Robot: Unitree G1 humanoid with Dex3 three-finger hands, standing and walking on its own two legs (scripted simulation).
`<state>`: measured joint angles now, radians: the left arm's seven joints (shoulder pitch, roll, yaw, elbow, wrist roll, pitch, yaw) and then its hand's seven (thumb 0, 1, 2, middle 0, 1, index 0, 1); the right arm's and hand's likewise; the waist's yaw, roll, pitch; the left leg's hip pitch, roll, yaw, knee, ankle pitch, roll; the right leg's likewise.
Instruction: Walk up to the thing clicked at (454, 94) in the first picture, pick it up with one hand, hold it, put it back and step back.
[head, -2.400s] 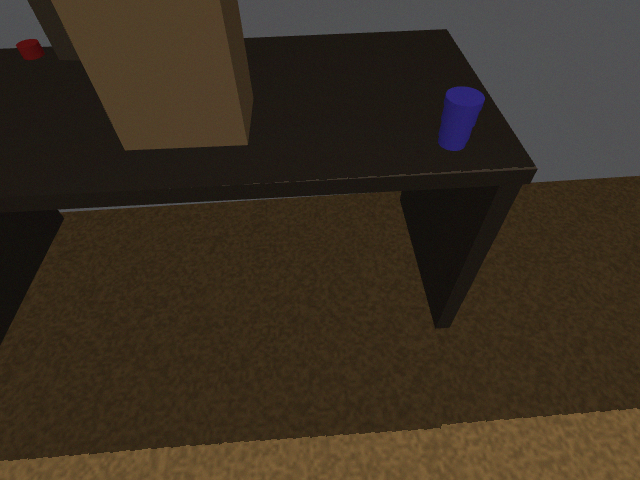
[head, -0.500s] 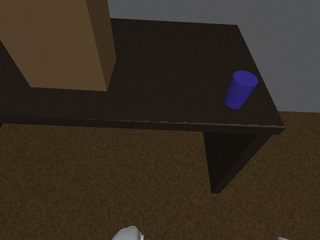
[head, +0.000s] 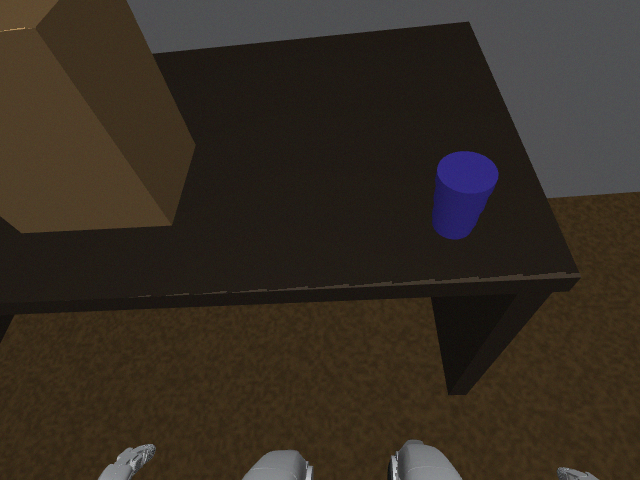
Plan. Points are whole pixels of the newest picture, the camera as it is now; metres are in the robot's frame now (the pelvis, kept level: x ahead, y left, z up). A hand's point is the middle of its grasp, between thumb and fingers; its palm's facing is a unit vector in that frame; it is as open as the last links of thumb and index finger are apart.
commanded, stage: walk up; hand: right
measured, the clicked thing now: (459, 199) +0.46 -0.17 +0.03
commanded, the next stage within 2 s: stand in 1.70 s
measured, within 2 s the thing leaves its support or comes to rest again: neither
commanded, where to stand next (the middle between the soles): +0.05 +0.04 m, yaw +0 degrees
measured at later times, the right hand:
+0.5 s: hand out of the picture +0.09 -0.24 -0.13, palm faces -0.06 +0.93 -0.37, open 7.3 cm
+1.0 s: hand out of the picture +0.13 -0.23 -0.13, palm faces -0.05 +0.95 -0.32, open 7.3 cm
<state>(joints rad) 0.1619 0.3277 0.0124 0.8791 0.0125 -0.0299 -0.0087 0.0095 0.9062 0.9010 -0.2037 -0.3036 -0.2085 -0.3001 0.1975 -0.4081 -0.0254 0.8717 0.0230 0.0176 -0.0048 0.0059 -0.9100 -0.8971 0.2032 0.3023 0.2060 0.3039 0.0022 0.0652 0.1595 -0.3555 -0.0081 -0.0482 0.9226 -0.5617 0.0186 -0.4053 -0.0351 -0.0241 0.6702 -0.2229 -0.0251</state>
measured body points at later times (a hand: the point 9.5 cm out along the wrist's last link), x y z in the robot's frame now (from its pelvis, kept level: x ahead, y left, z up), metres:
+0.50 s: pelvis +0.00 +0.02 +0.01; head +0.01 +0.03 +0.46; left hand +0.07 +0.33 -0.12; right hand +0.09 -0.28 -0.11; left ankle -0.02 +0.14 -0.72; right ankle +0.09 -0.11 -0.72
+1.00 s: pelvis +0.03 +0.02 +0.03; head +0.04 +0.01 +0.47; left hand +0.11 +0.32 -0.10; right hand +0.13 -0.28 -0.11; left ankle -0.02 +0.14 -0.72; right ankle +0.09 -0.11 -0.72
